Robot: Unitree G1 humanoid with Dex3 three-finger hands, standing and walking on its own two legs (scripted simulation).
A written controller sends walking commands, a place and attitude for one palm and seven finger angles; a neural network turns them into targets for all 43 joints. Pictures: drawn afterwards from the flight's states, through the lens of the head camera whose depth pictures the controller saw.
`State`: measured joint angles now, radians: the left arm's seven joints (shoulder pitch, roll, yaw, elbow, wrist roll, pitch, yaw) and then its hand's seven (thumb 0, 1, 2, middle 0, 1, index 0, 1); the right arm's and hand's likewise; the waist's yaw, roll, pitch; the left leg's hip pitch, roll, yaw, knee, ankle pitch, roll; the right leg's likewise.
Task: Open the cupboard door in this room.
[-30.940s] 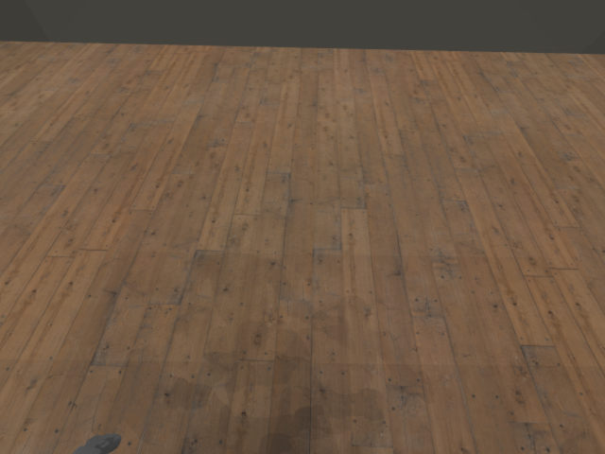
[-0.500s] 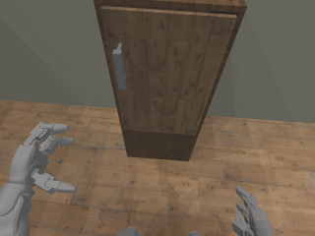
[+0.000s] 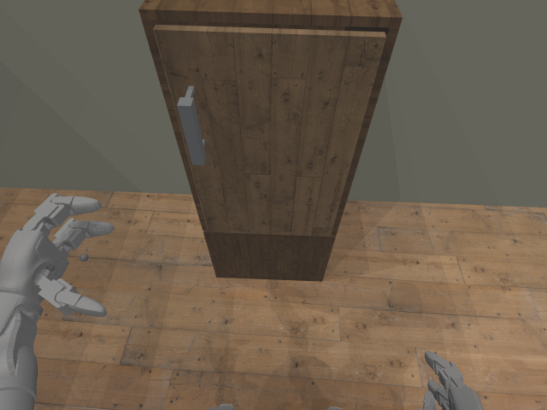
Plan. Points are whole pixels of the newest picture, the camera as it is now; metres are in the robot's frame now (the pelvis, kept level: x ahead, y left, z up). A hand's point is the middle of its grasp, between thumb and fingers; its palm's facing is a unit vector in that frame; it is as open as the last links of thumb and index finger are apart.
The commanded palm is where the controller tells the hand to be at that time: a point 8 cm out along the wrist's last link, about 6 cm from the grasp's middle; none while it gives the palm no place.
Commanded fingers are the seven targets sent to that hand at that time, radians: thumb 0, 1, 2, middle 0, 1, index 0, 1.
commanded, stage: raise the hand with hooked fingers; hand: left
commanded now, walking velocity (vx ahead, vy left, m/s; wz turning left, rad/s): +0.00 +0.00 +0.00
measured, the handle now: (194, 126) +0.60 +0.18 +0.05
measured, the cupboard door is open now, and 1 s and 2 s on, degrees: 0 0 0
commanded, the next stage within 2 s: move the hooked fingers beside the handle in 0.30 s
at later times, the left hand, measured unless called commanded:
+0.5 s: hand (86, 258) +0.29 +0.27 +0.08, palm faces +0.02 -1.00 -0.03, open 14.0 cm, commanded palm +0.28 +0.31 +0.07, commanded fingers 0.00 -0.50 0.30 -0.30 -1.20 -0.30 -1.20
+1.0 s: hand (117, 205) +0.38 +0.26 +0.08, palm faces +0.00 -1.00 -0.02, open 14.0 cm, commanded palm +0.36 +0.31 +0.07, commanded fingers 0.00 -0.50 0.30 -0.30 -1.20 -0.30 -1.20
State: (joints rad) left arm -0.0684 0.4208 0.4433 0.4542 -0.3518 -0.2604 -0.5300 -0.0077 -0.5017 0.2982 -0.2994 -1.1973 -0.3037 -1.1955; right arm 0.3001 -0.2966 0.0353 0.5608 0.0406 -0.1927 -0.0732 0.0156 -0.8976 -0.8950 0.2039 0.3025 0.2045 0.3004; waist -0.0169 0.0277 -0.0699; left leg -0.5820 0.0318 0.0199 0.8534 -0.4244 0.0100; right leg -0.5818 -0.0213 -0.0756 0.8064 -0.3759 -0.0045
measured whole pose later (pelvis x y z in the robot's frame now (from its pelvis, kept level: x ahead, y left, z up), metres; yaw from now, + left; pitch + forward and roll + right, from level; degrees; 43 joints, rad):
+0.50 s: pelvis +0.00 +0.00 +0.00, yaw +0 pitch +8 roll -1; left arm -0.10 0.40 0.44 0.49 -0.35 -0.28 -0.52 -0.01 -0.50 0.30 -0.30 -1.20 -0.31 -1.20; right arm 0.28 -0.28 0.05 0.56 0.04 -0.19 -0.08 0.01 -0.90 -0.89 0.20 0.30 0.20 0.30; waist 0.00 0.03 -0.07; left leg -0.59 0.03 0.01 0.86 -0.42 0.00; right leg -0.58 -0.02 -0.08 0.82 -0.38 -0.01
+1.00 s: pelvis +0.00 +0.00 -0.01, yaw -1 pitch +12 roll -1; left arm -0.45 0.48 0.46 0.82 -0.25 -0.33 -0.49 -0.01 -0.50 0.30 -0.30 -1.20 -0.30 -1.20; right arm 0.35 -0.29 0.04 0.60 0.03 -0.10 -0.07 0.01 -0.90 -0.89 0.20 0.30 0.20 0.30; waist -0.06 0.01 -0.07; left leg -0.68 0.04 0.03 0.89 -0.43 0.01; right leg -0.68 -0.01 -0.06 0.84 -0.38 -0.01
